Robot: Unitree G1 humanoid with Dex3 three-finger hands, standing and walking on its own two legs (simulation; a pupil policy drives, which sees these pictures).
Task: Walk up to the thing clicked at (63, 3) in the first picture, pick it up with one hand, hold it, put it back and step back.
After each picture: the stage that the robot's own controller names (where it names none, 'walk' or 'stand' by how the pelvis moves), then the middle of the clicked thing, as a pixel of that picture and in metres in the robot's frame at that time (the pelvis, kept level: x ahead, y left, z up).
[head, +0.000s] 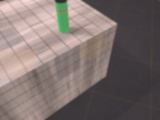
stand; (62, 13) +0.85 +0.14 -0.02
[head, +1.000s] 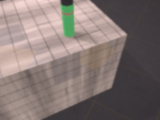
rise first; (68, 16) +0.80 +0.12 +0.00
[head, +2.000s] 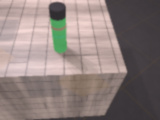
rise first; (59, 30) +0.61 +0.20 -0.01
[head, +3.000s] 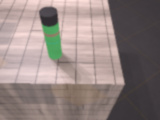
stand; (52, 36) +0.58 +0.15 +0.01
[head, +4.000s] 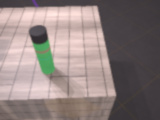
stand; (43, 52) +0.54 +0.20 -0.02
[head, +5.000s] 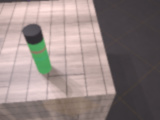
stand; (39, 51) +0.52 +0.20 -0.03
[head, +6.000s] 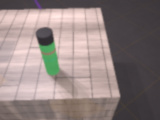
stand; (49, 53) +0.54 +0.18 -0.03
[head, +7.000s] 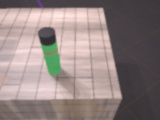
stand; (51, 53) +0.54 +0.17 -0.03
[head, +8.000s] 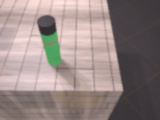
rise first; (50, 43) +0.55 +0.17 -0.03
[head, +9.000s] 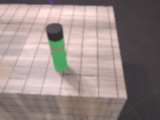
go down; (57, 49) +0.55 +0.16 -0.02
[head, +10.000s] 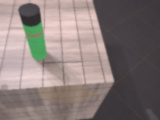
go down; (35, 35) +0.56 +0.15 +0.00
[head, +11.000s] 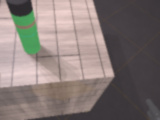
go down; (26, 26) +0.55 +0.16 +0.03
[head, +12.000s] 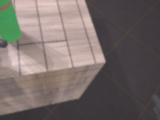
close in; (1, 8) +0.56 +0.17 +0.07
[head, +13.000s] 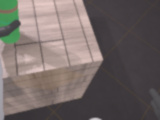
close; (5, 11) +0.56 +0.15 +0.08
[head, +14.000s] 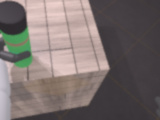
lift; (17, 41) +0.47 +0.15 +0.06
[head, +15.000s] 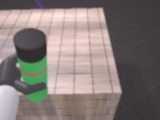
lift; (34, 71) +0.31 +0.15 +0.15
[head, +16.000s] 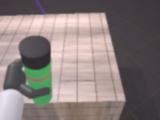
hold; (39, 76) +0.31 +0.14 +0.14
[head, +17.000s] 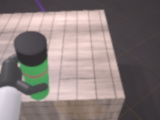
crouch; (35, 72) +0.31 +0.15 +0.15
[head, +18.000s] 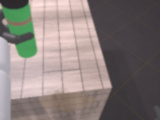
crouch; (20, 24) +0.47 +0.16 +0.17
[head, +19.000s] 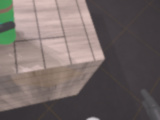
lower; out of the picture +0.54 +0.16 +0.07
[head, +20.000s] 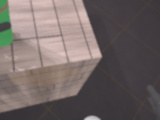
lower; out of the picture +0.54 +0.16 +0.08
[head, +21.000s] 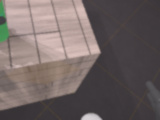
lower; out of the picture +0.55 +0.17 +0.09
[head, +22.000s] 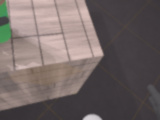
lower; out of the picture +0.55 +0.17 +0.08
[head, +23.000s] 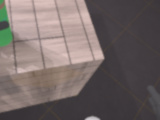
loosen; out of the picture +0.54 +0.17 +0.08
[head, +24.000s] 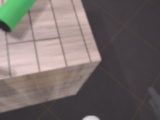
withdraw; (22, 0) +0.66 +0.09 -0.02
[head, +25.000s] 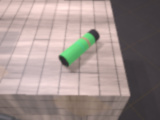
sink last; (80, 46) +0.62 +0.04 -0.07
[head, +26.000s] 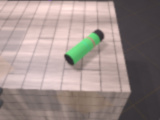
stand; (85, 46) +0.64 +0.03 -0.07
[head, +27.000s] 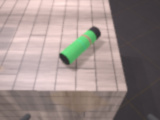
stand; (81, 44) +0.62 +0.03 -0.06
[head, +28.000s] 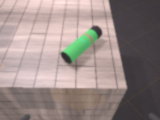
stand; (82, 43) +0.62 +0.02 -0.05
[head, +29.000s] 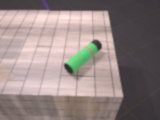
stand; (84, 55) +0.63 +0.02 -0.11
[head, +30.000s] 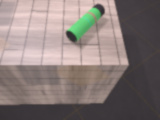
walk; (86, 22) +0.69 -0.04 -0.10
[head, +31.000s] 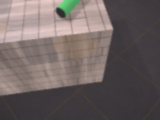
walk; (72, 0) +0.90 +0.08 -0.08
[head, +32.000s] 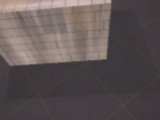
walk; out of the picture +1.21 +0.07 -0.09
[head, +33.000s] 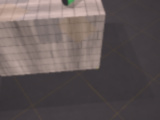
stand; out of the picture +1.22 +0.09 -0.10
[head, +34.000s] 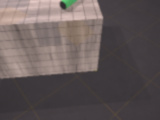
stand; out of the picture +1.24 +0.09 -0.12
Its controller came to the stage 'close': yes
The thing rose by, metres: 0.19
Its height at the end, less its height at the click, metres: -0.09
